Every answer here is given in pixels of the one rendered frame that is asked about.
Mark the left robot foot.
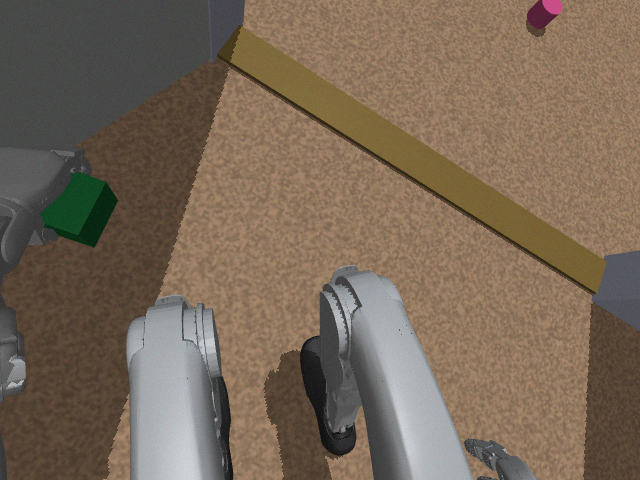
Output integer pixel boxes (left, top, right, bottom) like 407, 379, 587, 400
217, 377, 233, 480

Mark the left robot hand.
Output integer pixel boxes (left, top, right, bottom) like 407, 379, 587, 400
0, 147, 92, 245

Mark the right robot foot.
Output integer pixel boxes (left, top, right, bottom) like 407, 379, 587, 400
300, 336, 356, 456

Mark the right robot hand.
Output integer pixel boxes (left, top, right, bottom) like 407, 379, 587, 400
464, 439, 538, 480

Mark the left robot arm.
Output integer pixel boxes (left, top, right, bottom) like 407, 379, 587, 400
0, 198, 36, 480

